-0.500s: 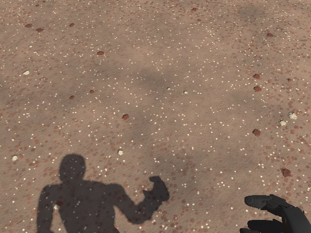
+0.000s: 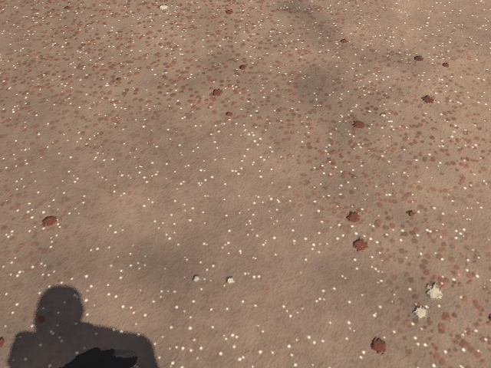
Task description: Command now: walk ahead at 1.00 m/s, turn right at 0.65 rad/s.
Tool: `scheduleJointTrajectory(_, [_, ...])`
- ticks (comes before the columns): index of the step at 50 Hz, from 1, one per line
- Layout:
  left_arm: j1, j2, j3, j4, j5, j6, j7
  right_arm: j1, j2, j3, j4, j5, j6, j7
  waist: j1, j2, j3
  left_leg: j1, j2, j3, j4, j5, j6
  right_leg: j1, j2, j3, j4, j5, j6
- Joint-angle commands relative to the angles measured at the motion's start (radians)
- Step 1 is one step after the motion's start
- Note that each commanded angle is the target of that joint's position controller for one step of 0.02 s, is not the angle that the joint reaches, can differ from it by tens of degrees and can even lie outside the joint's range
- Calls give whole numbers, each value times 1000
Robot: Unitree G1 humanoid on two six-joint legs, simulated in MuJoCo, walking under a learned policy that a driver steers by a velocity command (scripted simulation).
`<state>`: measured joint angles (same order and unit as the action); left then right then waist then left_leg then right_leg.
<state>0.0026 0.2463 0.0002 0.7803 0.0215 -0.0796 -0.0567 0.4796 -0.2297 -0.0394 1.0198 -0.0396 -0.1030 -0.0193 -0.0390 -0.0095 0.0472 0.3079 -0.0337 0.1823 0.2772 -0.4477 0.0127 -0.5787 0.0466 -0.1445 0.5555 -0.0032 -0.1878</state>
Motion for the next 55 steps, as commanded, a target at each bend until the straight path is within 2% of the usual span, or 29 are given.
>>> scheduleJointTrajectory(1, [556,245,103,117,4,23,37,-96,-173,-36,-102,-25,5,-10,265,16,-240,-517,134,-14,1010,676,58,752,-82,234,83,-292,-73])
scheduleJointTrajectory(2, [463,338,129,94,23,37,36,-23,-67,-10,-197,34,-21,24,112,-342,-335,-1024,-54,-144,1370,-37,-12,1050,-316,893,-140,-391,-311])
scheduleJointTrajectory(3, [431,290,133,80,9,40,36,-160,-129,-4,-233,26,-43,16,155,-108,-303,-1149,9,-268,1351,72,23,1030,-307,980,-283,-405,-274])
scheduleJointTrajectory(4, [413,236,124,92,-2,34,39,-243,-152,-4,-254,19,-55,17,141,33,-184,-1133,62,-279,1242,152,34,877,-279,848,-302,-338,-220])
scheduleJointTrajectory(5, [394,194,115,104,-1,30,41,-261,-131,3,-262,9,-58,17,88,109,-108,-1074,96,-269,1141,171,31,719,-240,752,-317,-233,-178])
scheduleJointTrajectory(8, [363,139,89,101,-23,3,56,-272,-96,17,-296,-38,2,31,-1,87,-19,-959,147,-254,993,113,-29,432,-129,576,-339,-84,-152])
scheduleJointTrajectory(12, [403,180,97,85,-25,-19,54,-517,-79,42,-420,-24,18,49,44,37,98,-898,123,-152,614,317,-76,223,-44,487,-397,190,-114])
scheduleJointTrajectory(16, [516,196,112,110,-38,8,49,-558,-66,57,-445,3,1,40,134,-32,-6,-694,-24,-101,317,599,-28,327,16,434,-226,618,46])
scheduleJointTrajectory(18, [496,207,118,97,-35,13,61,-480,-117,42,-440,6,-1,16,94,-79,-69,-523,-67,-152,219,608,-13,361,29,488,-66,659,107])
scheduleJointTrajectory(19, [446,230,125,77,-31,9,66,-386,-166,25,-420,9,-5,2,29,-89,-116,-409,-50,-196,180,639,-7,354,37,515,86,613,131])
scheduleJointTrajectory(20, [369,247,130,49,-35,3,67,-209,-210,6,-367,5,-15,-9,-78,-61,-187,-260,6,-220,107,774,5,337,63,483,306,505,149])
scheduleJointTrajectory(21, [384,153,110,22,-48,4,72,-73,-259,-8,-319,-13,-22,-11,-93,53,-286,-56,219,-336,194,1157,44,223,117,381,608,-174,170])
scheduleJointTrajectory(22, [518,89,93,-11,-82,13,96,-15,-265,-8,-342,-33,-17,7,-26,195,-468,155,582,-612,401,1800,169,51,175,279,934,-750,183])
scheduleJointTrajectory(23, [568,145,96,-8,-55,24,102,-37,-211,-10,-351,-3,-1,23,-11,156,-587,172,583,-665,398,1772,242,-2,99,312,1019,-664,184])
scheduleJointTrajectory(24, [529,157,91,-11,-47,38,100,-175,-183,-14,-384,5,-1,16,4,199,-556,73,562,-701,292,1310,298,-83,50,295,1036,-543,187])
scheduleJointTrajectory(25, [451,159,89,-10,-9,56,87,-248,-96,7,-398,8,7,7,16,104,-415,-125,441,-611,193,1026,266,-75,14,249,946,-471,196])
scheduleJointTrajectory(27, [353,128,87,-37,19,81,48,-218,-81,19,-346,10,9,-3,25,56,-199,-394,341,-455,105,991,235,-27,-7,247,809,-467,199])
scheduleJointTrajectory(28, [349,93,79,-52,20,91,38,-194,-103,12,-318,15,6,-2,44,66,-164,-452,332,-403,94,1040,228,-3,-11,253,740,-465,196])
scheduleJointTrajectory(33, [338,58,49,-86,10,107,27,-265,-143,-4,-300,12,11,26,113,140,-203,-610,270,-228,51,1043,189,174,-15,200,405,-271,177])
scheduleJointTrajectory(36, [254,72,38,-103,6,111,25,-257,-160,-12,-289,22,28,37,85,170,-176,-647,249,-196,39,840,158,288,-17,167,222,-183,178])
scheduleJointTrajectory(40, [215,77,29,-105,19,84,34,-192,-157,-14,-266,24,67,34,59,106,-124,-679,214,-215,139,430,82,437,-23,169,-82,-136,148])
scheduleJointTrajectory(41, [211,110,29,-119,26,73,41,-128,-119,-5,-264,10,76,32,38,-14,-135,-701,167,-181,225,248,28,484,-164,324,-178,-43,130])
scheduleJointTrajectory(42, [150,177,34,-159,21,74,51,-29,-55,12,-279,15,85,31,-32,-203,-143,-749,58,-104,338,-66,-21,482,-385,555,-229,166,48])
scheduleJointTrajectory(43, [189,150,36,-138,7,78,66,-69,-88,10,-256,29,113,16,45,-188,-139,-680,58,-167,390,-115,-17,355,-380,555,-270,53,-39])
scheduleJointTrajectory(46, [105,97,18,-119,9,77,76,-113,-111,-1,-254,30,132,12,-2,-169,-77,-615,48,-183,382,8,-15,287,-241,426,-299,-61,20])
scheduleJointTrajectory(51, [120,73,18,-87,-13,68,82,-95,-61,12,-215,27,123,4,-14,-93,-125,-465,41,-176,172,221,-22,316,-187,357,-201,-17,56])
scheduleJointTrajectory(53, [145,49,15,-74,-10,67,80,-126,-102,10,-226,11,111,-1,11,-61,-99,-418,131,-264,100,290,-10,257,-151,360,-189,-177,110])
scheduleJointTrajectory(54, [178,44,21,-65,-13,72,73,-162,-143,-5,-215,24,111,2,52,40,-31,-535,129,-277,111,234,8,275,-91,304,-204,-224,124])
scheduleJointTrajectory(55, [178,63,26,-46,-8,74,72,-173,-112,0,-214,26,108,8,39,46,-16,-583,125,-280,85,191,12,319,-92,296,-185,-202,125])
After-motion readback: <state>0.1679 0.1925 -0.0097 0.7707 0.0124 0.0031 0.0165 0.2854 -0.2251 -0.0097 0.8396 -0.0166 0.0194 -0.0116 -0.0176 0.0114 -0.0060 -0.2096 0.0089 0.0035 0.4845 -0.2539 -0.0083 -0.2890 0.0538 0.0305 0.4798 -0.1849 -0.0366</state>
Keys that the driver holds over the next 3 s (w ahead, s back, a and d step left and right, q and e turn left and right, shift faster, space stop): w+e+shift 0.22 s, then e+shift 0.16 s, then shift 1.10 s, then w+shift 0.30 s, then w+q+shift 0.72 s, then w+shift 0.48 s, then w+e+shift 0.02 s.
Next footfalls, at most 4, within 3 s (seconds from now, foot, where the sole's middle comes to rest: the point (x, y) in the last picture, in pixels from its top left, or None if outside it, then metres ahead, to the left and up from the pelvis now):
0.42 left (247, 291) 0.66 0.00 -0.74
0.82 right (326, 310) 0.59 -0.21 -0.74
2.24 left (326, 182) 1.04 -0.28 -0.74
2.68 right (347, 90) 1.50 -0.43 -0.74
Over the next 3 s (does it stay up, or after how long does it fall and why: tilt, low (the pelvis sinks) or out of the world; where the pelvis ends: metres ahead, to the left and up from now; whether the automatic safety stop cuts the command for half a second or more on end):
stays up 1.57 -0.30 0.03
